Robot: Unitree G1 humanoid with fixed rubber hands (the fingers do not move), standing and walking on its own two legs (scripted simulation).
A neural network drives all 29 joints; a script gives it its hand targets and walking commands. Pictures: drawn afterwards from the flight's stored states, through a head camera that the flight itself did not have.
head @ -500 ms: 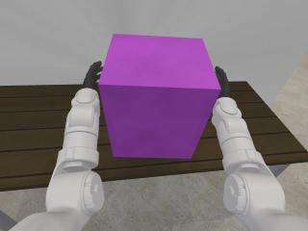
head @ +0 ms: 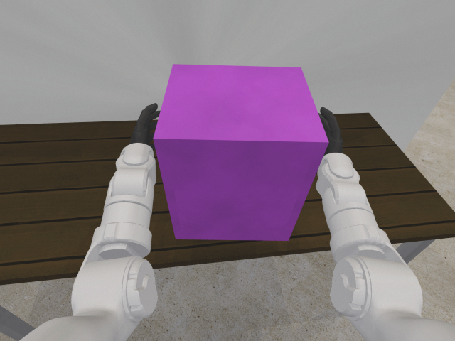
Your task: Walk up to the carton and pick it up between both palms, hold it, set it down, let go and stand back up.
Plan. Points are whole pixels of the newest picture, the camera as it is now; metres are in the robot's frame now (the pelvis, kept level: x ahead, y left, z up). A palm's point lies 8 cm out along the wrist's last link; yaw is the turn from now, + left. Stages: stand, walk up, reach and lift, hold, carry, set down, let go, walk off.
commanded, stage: set down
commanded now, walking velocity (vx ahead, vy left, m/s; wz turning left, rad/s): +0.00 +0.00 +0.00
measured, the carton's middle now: (234, 158) +0.43 -0.03 +0.09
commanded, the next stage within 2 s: none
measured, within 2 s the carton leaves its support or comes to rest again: neither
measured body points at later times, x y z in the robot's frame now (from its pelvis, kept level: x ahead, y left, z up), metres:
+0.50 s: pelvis +0.00 +0.00 +0.00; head +0.00 +0.01 +0.45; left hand +0.43 +0.13 +0.11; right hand +0.40 -0.21 +0.12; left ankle +0.01 +0.13 -0.75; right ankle -0.01 -0.10 -0.75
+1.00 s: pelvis +0.01 +0.00 +0.00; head +0.04 +0.01 +0.45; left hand +0.44 +0.12 +0.08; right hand +0.42 -0.22 +0.10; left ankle +0.01 +0.13 -0.75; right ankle -0.01 -0.10 -0.75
